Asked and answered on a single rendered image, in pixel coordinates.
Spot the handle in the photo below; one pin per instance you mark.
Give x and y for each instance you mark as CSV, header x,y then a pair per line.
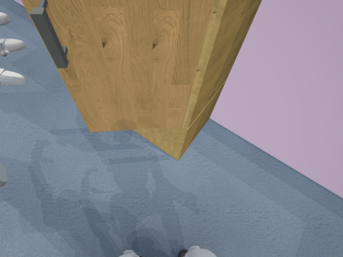
x,y
48,34

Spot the robot shin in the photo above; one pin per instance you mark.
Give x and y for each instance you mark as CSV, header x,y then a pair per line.
x,y
129,251
192,248

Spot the left robot hand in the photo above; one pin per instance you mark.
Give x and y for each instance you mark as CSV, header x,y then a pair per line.
x,y
9,77

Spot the left robot shin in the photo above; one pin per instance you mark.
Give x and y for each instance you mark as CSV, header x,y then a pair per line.
x,y
129,251

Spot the right robot shin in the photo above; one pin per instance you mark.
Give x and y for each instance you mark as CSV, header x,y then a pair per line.
x,y
192,248

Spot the cupboard door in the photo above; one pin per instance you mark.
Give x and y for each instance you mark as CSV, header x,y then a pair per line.
x,y
131,63

